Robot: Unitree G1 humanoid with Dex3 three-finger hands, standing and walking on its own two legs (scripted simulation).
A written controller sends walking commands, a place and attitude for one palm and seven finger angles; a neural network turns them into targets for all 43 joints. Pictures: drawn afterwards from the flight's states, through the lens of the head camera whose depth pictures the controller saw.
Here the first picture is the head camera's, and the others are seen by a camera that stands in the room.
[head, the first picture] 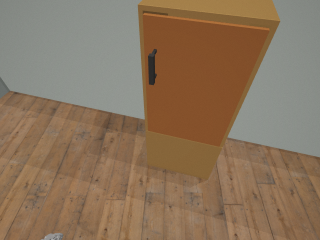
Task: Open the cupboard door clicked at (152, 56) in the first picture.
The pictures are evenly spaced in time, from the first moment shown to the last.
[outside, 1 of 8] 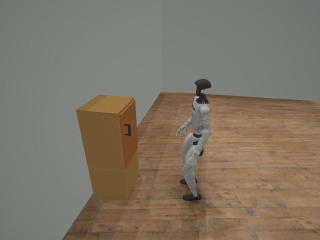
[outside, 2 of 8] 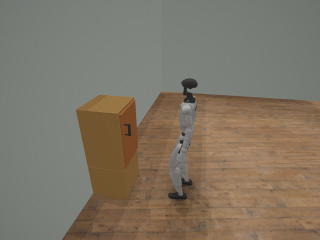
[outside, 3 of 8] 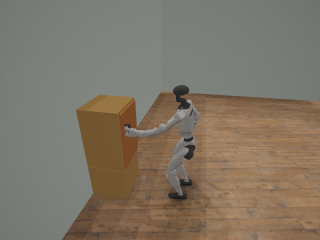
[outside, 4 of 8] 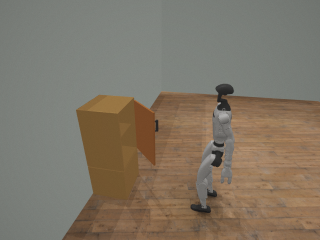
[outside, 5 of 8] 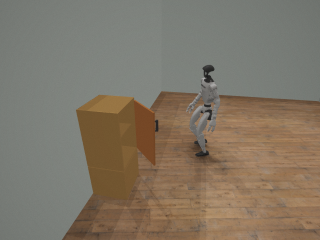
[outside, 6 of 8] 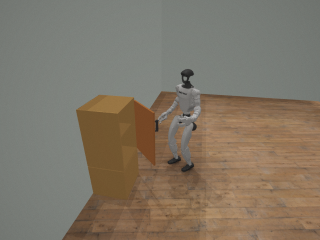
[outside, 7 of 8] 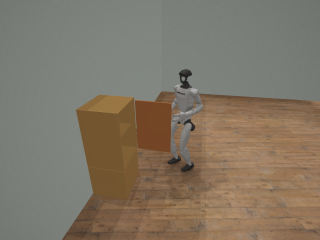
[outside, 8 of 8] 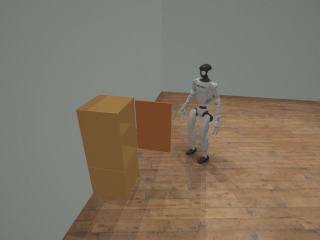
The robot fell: no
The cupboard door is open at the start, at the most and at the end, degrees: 0 89 88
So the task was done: yes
